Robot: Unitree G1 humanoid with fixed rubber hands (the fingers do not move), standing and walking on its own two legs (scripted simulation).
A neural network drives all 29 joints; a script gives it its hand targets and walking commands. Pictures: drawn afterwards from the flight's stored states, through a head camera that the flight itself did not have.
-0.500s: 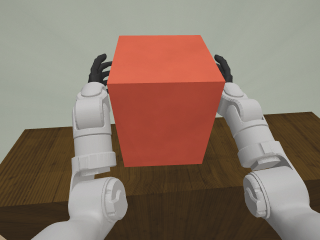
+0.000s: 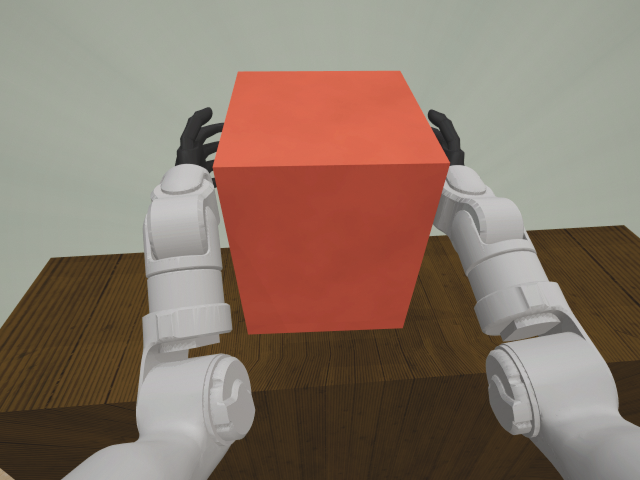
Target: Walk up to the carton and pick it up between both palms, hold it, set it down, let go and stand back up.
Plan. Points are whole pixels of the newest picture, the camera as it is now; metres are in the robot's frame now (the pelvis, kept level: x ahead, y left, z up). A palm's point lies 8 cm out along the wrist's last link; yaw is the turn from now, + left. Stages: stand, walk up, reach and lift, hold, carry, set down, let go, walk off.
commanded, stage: hold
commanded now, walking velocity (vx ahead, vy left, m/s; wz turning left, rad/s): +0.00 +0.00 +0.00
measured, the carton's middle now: (323, 204) +0.38 +0.00 +0.21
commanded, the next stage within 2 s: none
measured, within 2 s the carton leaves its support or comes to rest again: neither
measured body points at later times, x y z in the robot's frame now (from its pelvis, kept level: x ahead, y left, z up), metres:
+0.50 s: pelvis +0.00 +0.00 +0.00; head -0.08 +0.02 +0.44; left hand +0.38 +0.14 +0.27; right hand +0.38 -0.15 +0.26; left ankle -0.01 +0.11 -0.75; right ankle +0.04 -0.11 -0.75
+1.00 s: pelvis +0.00 +0.00 +0.00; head -0.08 +0.02 +0.44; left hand +0.38 +0.14 +0.27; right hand +0.38 -0.15 +0.25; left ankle -0.01 +0.11 -0.75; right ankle +0.04 -0.11 -0.75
